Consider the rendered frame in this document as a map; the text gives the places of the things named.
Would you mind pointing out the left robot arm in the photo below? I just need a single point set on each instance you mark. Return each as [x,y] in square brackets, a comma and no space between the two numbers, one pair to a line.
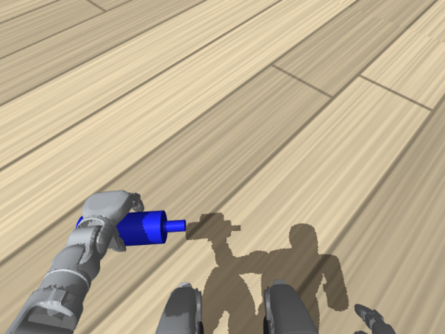
[56,306]

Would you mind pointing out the left robot hand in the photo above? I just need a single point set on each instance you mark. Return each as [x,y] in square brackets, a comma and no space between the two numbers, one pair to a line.
[114,206]

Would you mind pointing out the bottle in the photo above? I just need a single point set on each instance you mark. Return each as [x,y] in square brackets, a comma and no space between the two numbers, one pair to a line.
[145,228]

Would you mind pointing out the right robot hand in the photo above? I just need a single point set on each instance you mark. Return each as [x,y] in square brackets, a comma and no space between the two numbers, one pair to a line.
[374,320]

